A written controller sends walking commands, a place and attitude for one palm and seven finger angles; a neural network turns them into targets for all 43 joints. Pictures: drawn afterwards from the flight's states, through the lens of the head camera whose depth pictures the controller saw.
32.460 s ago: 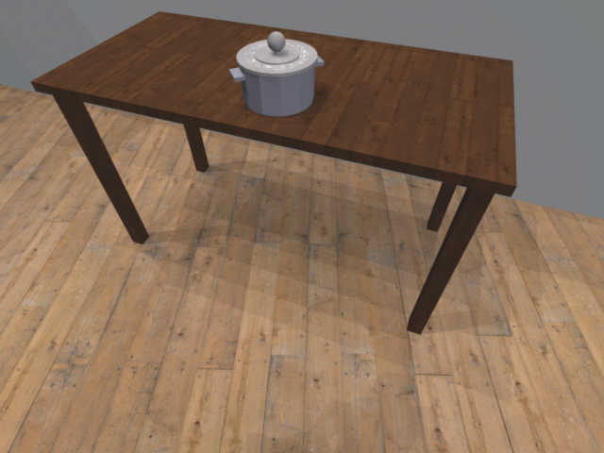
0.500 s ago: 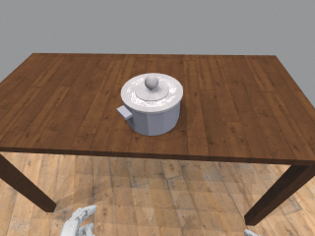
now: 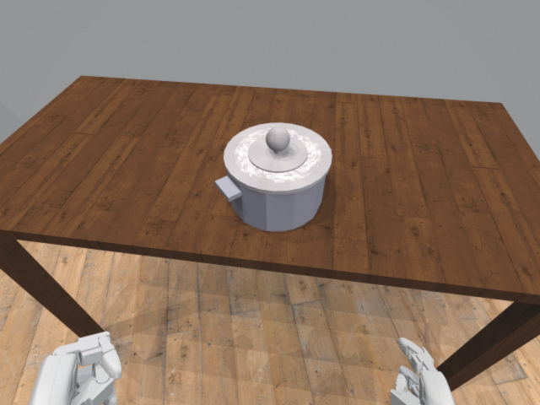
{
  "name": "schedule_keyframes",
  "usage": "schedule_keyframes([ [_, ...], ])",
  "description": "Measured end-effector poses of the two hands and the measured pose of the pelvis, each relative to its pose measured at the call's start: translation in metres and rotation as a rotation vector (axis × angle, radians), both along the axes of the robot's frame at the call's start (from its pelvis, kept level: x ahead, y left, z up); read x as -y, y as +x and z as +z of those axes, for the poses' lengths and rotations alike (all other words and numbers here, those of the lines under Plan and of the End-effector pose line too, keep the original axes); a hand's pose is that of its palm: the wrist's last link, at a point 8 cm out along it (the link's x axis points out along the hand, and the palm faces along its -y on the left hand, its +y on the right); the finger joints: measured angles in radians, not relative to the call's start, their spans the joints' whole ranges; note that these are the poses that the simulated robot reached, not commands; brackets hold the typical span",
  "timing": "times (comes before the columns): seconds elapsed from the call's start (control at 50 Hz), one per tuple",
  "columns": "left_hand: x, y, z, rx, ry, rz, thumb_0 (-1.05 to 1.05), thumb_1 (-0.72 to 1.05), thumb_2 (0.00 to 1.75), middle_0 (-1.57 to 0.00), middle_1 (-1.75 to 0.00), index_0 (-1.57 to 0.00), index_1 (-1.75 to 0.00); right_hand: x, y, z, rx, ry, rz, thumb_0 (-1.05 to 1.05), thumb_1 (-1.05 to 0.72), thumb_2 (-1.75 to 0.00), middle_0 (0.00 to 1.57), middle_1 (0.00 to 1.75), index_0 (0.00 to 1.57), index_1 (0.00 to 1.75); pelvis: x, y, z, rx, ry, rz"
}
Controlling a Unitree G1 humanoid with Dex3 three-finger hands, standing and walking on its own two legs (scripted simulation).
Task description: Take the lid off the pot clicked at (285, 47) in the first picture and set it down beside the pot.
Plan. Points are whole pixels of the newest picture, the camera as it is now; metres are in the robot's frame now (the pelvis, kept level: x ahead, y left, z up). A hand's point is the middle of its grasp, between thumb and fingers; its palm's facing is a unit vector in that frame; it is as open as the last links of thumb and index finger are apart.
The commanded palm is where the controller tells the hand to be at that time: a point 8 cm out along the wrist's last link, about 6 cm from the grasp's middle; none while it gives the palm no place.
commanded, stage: raise the hand higher, near the body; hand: left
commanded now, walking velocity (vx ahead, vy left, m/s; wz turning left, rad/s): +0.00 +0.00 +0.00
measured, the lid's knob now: (277, 139) +0.53 +0.05 +0.13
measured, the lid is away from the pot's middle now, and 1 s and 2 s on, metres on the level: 0.01 0.01 0.01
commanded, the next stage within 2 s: reach forward and open the fingers in 0.78 s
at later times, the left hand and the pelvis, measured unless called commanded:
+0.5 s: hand (88, 341) +0.16 +0.24 +0.08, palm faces +0.31 -0.86 -0.41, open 3.1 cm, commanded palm +0.11 +0.28 +0.11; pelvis +0.01 +0.01 +0.00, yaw +0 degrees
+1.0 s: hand (76, 302) +0.19 +0.25 +0.12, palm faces +0.23 -0.45 -0.86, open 3.1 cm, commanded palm +0.15 +0.27 +0.16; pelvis +0.01 +0.01 +0.00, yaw -1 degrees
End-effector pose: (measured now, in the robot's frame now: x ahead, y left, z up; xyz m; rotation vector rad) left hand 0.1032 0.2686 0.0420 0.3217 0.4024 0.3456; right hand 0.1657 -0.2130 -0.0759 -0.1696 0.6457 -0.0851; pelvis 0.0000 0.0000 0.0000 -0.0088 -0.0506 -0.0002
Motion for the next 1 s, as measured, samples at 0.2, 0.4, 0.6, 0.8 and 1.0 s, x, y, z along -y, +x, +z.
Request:
schedule_keyframes([
  [0.2, -0.011, 0.011, 0.025, 0.057, 0.082, -0.020, 0.02, 0.90, 0.90, -1.29, -1.49, -1.29, -1.49, -0.002, -0.004, -0.009, -0.028, 0.012, -0.022, 0.01, -0.90, -0.90, 0.20, 0.30, 0.20, 0.30, -0.004, 0.005, 0.001, 0.000, 0.002, -0.011],
  [0.4, -0.013, 0.020, 0.048, 0.167, 0.107, -0.037, 0.02, 0.90, 0.90, -1.30, -1.50, -1.30, -1.50, 0.001, 0.032, 0.016, 0.085, -0.023, 0.001, 0.01, -0.91, -0.90, 0.20, 0.30, 0.20, 0.30, -0.006, 0.009, 0.002, 0.006, -0.001, -0.010],
  [0.6, -0.013, 0.029, 0.074, 0.275, 0.139, -0.057, 0.02, 0.90, 0.90, -1.30, -1.50, -1.30, -1.50, -0.013, 0.045, 0.022, 0.112, -0.009, 0.047, 0.01, -0.91, -0.90, 0.20, 0.30, 0.20, 0.30, -0.008, 0.012, 0.002, 0.010, -0.003, -0.004],
  [0.8, -0.012, 0.040, 0.097, 0.357, 0.185, -0.082, 0.02, 0.89, 0.90, -1.30, -1.50, -1.30, -1.50, -0.020, 0.031, 0.008, 0.046, 0.014, 0.054, 0.01, -0.91, -0.90, 0.20, 0.30, 0.20, 0.30, -0.008, 0.012, 0.002, 0.012, -0.004, -0.005],
  [1.0, -0.004, 0.055, 0.125, 0.203, 0.763, -0.231, 0.02, 0.86, 0.92, -1.29, -1.47, -1.29, -1.47, -0.008, 0.024, -0.005, -0.058, -0.001, 0.085, 0.01, -0.91, -0.90, 0.20, 0.30, 0.20, 0.30, -0.007, 0.008, -0.001, -0.033, 0.002, -0.016],
])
